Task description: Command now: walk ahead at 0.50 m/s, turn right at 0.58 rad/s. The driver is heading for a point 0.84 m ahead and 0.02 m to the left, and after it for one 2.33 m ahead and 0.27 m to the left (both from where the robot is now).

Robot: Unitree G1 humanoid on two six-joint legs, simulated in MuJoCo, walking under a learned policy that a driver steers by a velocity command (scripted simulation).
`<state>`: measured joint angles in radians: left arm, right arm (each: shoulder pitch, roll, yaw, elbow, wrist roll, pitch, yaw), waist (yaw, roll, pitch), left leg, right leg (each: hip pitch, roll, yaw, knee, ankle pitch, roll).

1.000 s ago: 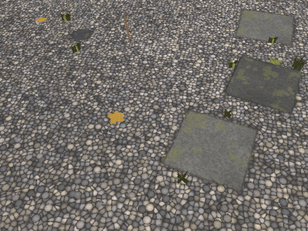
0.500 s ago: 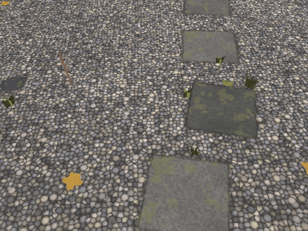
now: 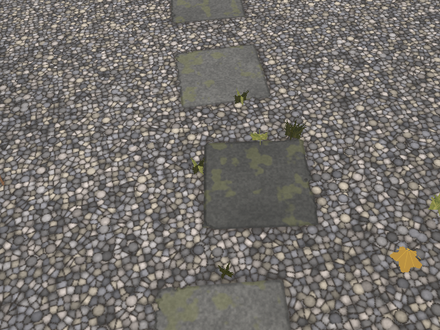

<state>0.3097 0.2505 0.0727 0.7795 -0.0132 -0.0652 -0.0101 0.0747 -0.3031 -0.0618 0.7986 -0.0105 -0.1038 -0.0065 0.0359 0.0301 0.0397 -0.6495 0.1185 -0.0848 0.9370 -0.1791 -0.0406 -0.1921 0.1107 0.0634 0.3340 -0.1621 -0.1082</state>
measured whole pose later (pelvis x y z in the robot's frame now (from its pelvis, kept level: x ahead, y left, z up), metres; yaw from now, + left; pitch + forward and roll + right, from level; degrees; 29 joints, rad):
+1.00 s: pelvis +0.35 +0.01 -0.01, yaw -16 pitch +0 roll -1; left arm 0.14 0.21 0.03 0.76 0.02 0.00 0.01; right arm 0.19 -0.26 -0.02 0.93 -0.02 0.01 -0.01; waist -0.01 0.00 0.01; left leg -0.24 0.05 0.00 0.56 -0.32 -0.03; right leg -0.31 0.02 0.01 0.52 -0.20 0.00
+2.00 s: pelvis +0.54 -0.06 -0.01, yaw -7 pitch +1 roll -1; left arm 0.41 0.19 0.03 1.07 0.01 -0.10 0.03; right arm 0.09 -0.24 -0.06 0.89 0.03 -0.04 0.04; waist 0.06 0.03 0.02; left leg -0.68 0.08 0.00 0.76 0.00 0.05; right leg 0.14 0.03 -0.21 0.18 -0.33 -0.03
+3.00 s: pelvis +1.10 -0.02 +0.00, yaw +28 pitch +2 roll -2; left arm 0.33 0.29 0.07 0.87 0.00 -0.10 -0.01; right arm 0.13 -0.29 -0.07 0.65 0.02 -0.03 0.02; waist 0.09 0.04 0.03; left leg -0.69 0.10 -0.05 0.79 -0.06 0.01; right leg -0.02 0.01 -0.16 0.24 -0.25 -0.01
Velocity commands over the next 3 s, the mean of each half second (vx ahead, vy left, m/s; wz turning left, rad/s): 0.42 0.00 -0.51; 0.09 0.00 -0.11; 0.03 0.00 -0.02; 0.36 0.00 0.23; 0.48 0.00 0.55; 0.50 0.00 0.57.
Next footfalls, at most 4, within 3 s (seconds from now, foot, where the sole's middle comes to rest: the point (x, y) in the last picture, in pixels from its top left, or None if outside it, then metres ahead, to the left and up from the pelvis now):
0.24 left None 0.34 0.14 -0.78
0.66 right None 0.40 -0.13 -0.78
0.92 left None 0.42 0.13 -0.78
2.14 left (242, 227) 0.81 0.02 -0.78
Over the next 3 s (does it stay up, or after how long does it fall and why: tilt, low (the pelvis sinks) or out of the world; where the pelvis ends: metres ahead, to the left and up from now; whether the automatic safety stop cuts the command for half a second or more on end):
stays up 1.10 -0.02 0.00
